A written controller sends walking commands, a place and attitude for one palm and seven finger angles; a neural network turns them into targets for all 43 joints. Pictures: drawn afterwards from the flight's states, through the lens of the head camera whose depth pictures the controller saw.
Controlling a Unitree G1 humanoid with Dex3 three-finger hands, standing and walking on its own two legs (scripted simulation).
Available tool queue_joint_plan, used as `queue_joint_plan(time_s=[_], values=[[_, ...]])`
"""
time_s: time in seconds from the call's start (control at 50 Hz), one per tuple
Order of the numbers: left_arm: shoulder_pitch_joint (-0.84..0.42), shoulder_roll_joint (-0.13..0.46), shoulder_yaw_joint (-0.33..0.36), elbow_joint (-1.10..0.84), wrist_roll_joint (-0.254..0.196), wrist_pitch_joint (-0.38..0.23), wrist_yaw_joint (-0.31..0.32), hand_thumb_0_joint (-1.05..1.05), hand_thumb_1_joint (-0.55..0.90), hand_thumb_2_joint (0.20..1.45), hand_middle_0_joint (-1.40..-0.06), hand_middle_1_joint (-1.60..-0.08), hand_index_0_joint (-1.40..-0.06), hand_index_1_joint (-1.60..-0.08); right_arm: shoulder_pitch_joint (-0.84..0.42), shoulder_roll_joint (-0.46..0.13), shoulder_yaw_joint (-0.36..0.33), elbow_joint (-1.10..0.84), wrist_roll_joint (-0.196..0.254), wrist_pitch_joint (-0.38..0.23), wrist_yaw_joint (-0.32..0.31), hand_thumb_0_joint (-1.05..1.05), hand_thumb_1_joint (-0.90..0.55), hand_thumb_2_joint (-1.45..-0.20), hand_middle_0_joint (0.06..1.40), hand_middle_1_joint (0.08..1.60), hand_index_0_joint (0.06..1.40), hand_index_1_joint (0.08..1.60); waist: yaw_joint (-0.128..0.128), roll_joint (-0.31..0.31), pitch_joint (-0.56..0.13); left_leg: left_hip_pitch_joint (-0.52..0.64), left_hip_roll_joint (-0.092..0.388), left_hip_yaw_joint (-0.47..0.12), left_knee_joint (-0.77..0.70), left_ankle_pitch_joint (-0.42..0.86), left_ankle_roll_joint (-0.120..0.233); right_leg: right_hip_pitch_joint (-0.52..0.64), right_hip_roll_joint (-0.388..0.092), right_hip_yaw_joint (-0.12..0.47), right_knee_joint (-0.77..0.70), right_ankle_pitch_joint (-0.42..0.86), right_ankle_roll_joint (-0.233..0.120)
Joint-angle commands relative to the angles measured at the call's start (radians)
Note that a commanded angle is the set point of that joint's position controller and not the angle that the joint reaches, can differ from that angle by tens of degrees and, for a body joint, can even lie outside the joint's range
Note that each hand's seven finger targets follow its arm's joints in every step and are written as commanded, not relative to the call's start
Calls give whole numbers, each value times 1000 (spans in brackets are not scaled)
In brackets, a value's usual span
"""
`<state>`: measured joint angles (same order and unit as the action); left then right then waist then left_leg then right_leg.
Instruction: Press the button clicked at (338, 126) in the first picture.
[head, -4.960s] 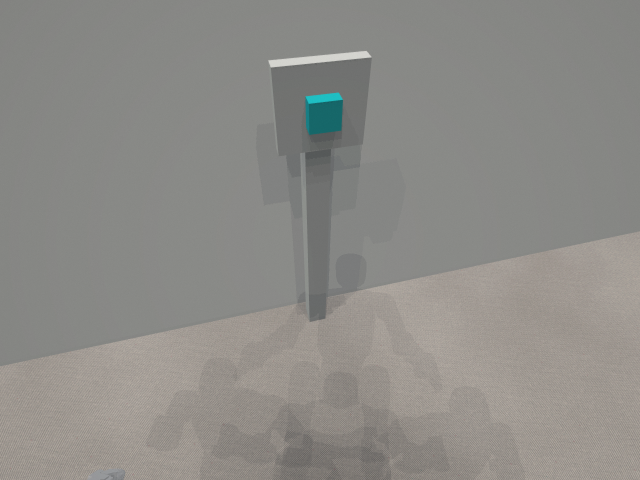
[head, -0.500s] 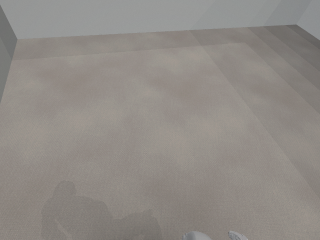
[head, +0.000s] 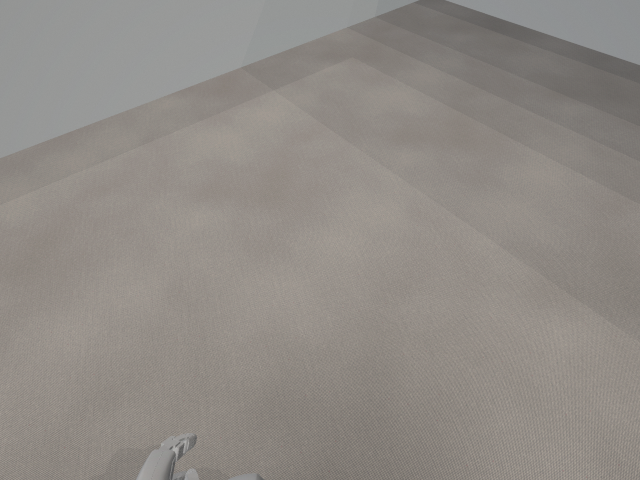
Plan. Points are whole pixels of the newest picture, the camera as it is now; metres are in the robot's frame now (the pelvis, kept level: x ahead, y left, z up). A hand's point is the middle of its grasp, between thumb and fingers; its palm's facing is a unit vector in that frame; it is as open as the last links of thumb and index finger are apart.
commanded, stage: turn to face it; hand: left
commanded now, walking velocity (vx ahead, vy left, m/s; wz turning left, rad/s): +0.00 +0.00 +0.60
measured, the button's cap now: out of the picture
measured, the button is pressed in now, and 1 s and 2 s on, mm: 0 0 0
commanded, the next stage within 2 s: none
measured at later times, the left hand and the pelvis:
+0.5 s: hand out of the picture +0.01 +0.22 -0.16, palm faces +0.31 -0.91 -0.29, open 7.4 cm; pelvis -0.01 -0.01 +0.00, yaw +16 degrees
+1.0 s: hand out of the picture -0.16 +0.17 -0.19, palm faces +0.62 -0.75 -0.23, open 7.4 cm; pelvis -0.06 -0.02 -0.01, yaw +36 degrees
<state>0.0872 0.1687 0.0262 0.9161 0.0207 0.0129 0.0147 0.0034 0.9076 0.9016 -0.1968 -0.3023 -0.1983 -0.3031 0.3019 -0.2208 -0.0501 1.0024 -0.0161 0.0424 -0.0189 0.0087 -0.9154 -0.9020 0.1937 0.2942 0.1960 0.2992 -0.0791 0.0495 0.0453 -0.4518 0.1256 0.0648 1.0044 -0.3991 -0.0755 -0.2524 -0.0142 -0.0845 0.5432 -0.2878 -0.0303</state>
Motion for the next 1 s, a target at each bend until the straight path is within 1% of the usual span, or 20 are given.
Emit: queue_joint_plan(time_s=[0.0,0.08,0.1,0.14,0.16,0.26,0.38,0.48,0.5,0.52,0.54,0.56,0.62,0.78,0.84,0.88,0.9,0.92,0.94,0.98], values=[[61,159,46,-12,1,-24,14,0,900,900,-200,-300,-200,-300,36,-13,5,-18,2,-18,2,0,-900,-900,200,300,200,300,71,-215,-47,78,-35,23,-223,9,7,54,-246,69,-183,401,-118],[83,158,61,3,-8,-9,22,0,900,900,-200,-300,-200,-300,44,-16,-6,-18,-1,-20,8,0,-900,-900,200,300,200,300,65,-159,-13,194,-37,48,-423,171,20,-8,-265,45,-93,318,-64],[88,140,62,-6,-10,-1,20,0,900,900,-200,-300,-200,-300,70,-42,-13,-19,-2,-23,11,0,-900,-900,200,300,200,300,55,-65,-17,235,3,-18,-484,330,46,-59,-228,2,-20,207,-18],[94,61,54,-47,-15,10,20,0,900,900,-200,-300,-200,-300,102,-140,-36,-34,-16,-32,5,0,-900,-900,200,300,200,300,37,285,-8,221,252,-416,-678,614,216,-197,-47,-72,294,-241,81],[46,75,58,-54,-5,12,22,0,900,900,-200,-300,-200,-300,117,-141,-41,-24,-19,-36,-8,0,-900,-900,200,300,200,300,13,273,-23,208,265,-469,-718,573,268,-222,-40,12,487,-327,70],[56,61,69,-48,-9,3,4,0,900,900,-200,-300,-200,-300,-4,-127,-50,-72,-14,-46,-12,0,-900,-900,200,300,200,300,50,92,-113,307,146,-297,-655,570,243,-260,-54,70,493,-180,87],[62,72,68,-55,-15,8,6,0,900,900,-200,-300,-200,-300,-23,-178,-72,-97,-14,-26,0,0,-900,-900,200,300,200,300,33,118,-141,302,117,-367,-643,518,248,-167,-13,62,292,-188,92],[231,127,78,-28,-17,-1,13,0,900,900,-200,-300,-200,-300,-128,-188,-85,-155,-6,-6,17,0,-900,-900,200,300,200,300,110,90,-148,86,17,-364,-578,292,162,150,-8,34,-120,19,74],[260,198,90,-32,-2,-10,21,0,900,900,-200,-300,-200,-300,-129,-131,-80,-171,3,-1,24,0,-900,-900,200,300,200,300,127,-100,-124,-85,-78,-278,-418,103,94,259,-177,193,-277,-59,24],[224,301,103,-56,12,-14,25,0,900,900,-200,-300,-200,-300,-137,-72,-66,-205,0,-1,29,0,-900,-900,200,300,200,300,130,-381,-70,-243,-201,-90,-150,-144,16,224,-459,470,-353,-62,-90],[183,278,94,-76,1,-13,28,0,900,900,-200,-300,-200,-300,-169,-140,-78,-202,-16,5,30,0,-900,-900,200,300,200,300,127,-303,-43,-187,-132,-148,34,-148,37,55,-487,423,-349,-68,-121],[119,251,87,-87,1,-14,27,0,900,900,-200,-300,-200,-300,-179,-124,-80,-188,-15,14,35,0,-900,-900,200,300,200,300,90,-268,6,-170,-120,-146,142,-92,38,-27,-419,366,-339,-55,-106],[60,185,61,-101,6,-23,20,0,900,900,-200,-300,-200,-300,-130,-112,-71,-149,-10,19,51,0,-900,-900,200,300,200,300,43,-220,57,-155,-91,-83,239,45,10,-39,-304,125,-258,163,-63],[221,258,74,-64,13,-16,17,0,900,900,-200,-300,-200,-300,-288,-90,-43,-202,-1,13,56,0,-900,-900,200,300,200,300,141,-249,-13,-56,-91,13,-103,-42,-3,141,-360,42,-180,372,-94],[225,275,86,-57,15,-11,16,0,900,900,-200,-300,-200,-300,-269,-86,-35,-207,5,-2,52,0,-900,-900,200,300,200,300,143,-273,-67,50,-103,50,-288,-51,16,171,-378,8,-101,482,-82],[218,269,90,-54,5,-5,10,0,900,900,-200,-300,-200,-300,-200,-107,-39,-196,2,-14,47,0,-900,-900,200,300,200,300,106,-244,-111,186,-115,64,-507,108,31,149,-345,-60,19,490,-20],[217,249,88,-61,-4,-1,6,0,900,900,-200,-300,-200,-300,-132,-162,-53,-180,-1,-23,45,0,-900,-900,200,300,200,300,66,-133,-164,376,-61,-1,-612,284,57,26,-317,-98,169,387,33],[196,186,77,-105,-9,1,-3,0,900,900,-200,-300,-200,-300,-71,-284,-85,-181,-5,-30,40,0,-900,-900,200,300,200,300,25,194,-195,578,210,-342,-624,643,168,-291,-180,-123,401,-129,117],[123,164,60,-145,1,5,1,0,900,900,-200,-300,-200,-300,15,-329,-95,-153,2,-23,35,0,-900,-900,200,300,200,300,-18,225,-186,537,323,-405,-610,851,277,-378,-139,-43,545,-379,125],[58,168,70,-126,-3,17,8,0,900,900,-200,-300,-200,-300,-40,-264,-80,-148,-3,-27,10,0,-900,-900,200,300,200,300,0,201,-118,390,231,-367,-623,678,271,-388,-136,68,654,-262,117]])
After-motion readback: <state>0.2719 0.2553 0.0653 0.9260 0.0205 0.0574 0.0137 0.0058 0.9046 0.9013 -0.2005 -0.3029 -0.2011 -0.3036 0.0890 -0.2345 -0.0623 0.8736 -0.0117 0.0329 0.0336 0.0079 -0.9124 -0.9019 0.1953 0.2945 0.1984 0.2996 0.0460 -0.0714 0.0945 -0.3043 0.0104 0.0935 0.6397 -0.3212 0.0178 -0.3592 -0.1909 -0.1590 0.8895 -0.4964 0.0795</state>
